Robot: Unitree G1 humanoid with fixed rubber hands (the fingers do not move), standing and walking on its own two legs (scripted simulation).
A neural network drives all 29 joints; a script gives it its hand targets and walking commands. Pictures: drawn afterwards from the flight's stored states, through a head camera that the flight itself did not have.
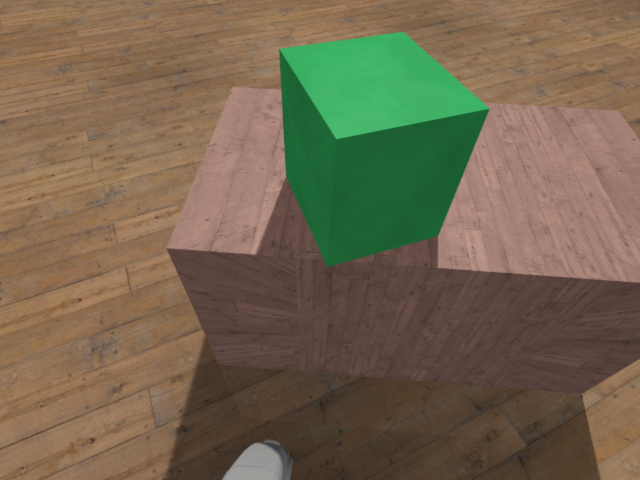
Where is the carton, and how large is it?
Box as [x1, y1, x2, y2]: [279, 32, 489, 266]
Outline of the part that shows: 403,32 279,49 286,177 327,266 436,236 439,232 489,108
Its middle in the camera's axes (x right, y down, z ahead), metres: +0.09 -0.18 +0.76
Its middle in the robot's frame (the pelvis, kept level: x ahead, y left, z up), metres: +0.69 -0.02 +0.00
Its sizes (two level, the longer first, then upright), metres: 0.281 0.250 0.299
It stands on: a pedestal, 0.60 m high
